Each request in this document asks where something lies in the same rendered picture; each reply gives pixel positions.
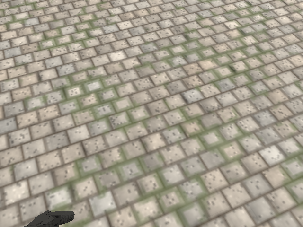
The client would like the left robot hand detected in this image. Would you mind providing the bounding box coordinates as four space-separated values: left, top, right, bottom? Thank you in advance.
24 210 75 227

